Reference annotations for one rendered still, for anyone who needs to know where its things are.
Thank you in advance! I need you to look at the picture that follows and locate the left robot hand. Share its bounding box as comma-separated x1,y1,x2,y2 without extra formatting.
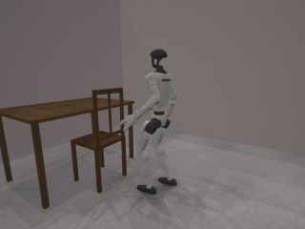
120,114,136,131

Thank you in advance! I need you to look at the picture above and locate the table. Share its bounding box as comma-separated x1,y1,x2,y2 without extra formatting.
0,97,134,209

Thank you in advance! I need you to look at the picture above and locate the right robot thigh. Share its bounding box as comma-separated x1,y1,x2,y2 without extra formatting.
152,118,171,156

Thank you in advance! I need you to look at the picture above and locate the robot head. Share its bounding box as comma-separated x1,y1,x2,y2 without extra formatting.
150,49,168,73

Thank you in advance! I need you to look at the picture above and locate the right robot upper arm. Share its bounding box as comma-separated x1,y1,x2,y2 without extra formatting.
168,73,177,101

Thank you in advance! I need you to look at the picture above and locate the chair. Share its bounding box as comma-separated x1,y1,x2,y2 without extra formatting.
71,88,127,194

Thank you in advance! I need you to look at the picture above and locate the left robot forearm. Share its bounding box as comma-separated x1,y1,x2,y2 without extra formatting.
133,95,157,119

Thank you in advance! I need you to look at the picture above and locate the left robot upper arm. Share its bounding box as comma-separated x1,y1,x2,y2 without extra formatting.
145,73,161,105

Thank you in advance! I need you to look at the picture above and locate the right robot forearm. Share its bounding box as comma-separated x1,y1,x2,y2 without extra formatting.
164,100,176,117

